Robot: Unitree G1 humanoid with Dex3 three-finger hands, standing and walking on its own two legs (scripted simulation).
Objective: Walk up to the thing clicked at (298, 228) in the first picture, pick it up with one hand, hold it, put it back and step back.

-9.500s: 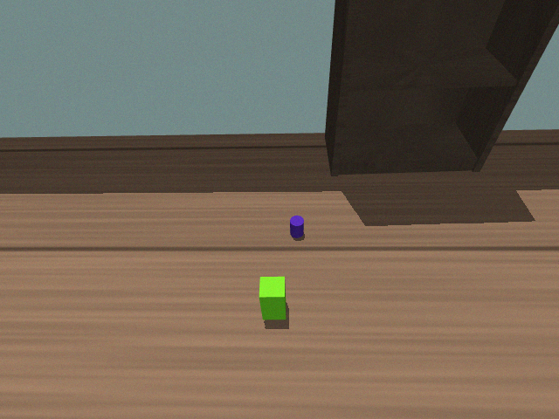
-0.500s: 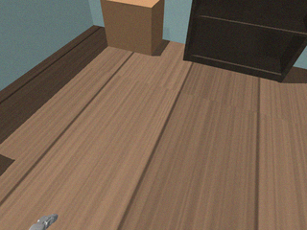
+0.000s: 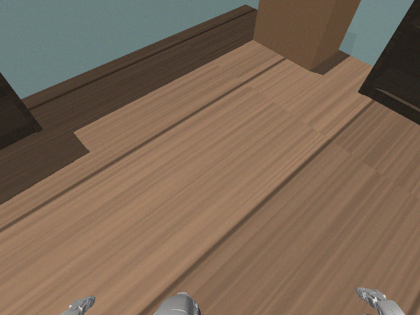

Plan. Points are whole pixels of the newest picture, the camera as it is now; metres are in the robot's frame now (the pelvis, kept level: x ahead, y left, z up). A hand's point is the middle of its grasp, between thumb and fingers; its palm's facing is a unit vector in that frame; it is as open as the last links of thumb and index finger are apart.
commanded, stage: walk up
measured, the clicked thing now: out of the picture +0.15 +1.51 -0.70
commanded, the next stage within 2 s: none
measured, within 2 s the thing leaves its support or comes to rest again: neither
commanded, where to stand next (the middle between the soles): +0.02 +0.09 m, yaw +76 degrees
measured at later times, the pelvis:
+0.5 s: pelvis -0.05 -0.05 +0.02, yaw +27 degrees
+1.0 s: pelvis -0.07 +0.04 +0.02, yaw +50 degrees
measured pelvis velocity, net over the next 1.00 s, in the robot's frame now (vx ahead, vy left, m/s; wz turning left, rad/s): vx -0.07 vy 0.04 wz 0.87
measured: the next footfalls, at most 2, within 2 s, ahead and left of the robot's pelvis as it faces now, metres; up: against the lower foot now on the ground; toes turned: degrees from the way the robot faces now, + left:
right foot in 0.24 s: +0.06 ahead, -0.14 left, +0.00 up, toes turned +14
left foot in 0.70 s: -0.12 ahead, +0.14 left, +0.00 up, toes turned +40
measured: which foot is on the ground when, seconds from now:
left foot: down 0.00-0.28, up 0.30-0.68, down 0.70-1.00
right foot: down 0.00-0.00, up 0.02-0.22, down 0.24-0.72, up 0.74-1.00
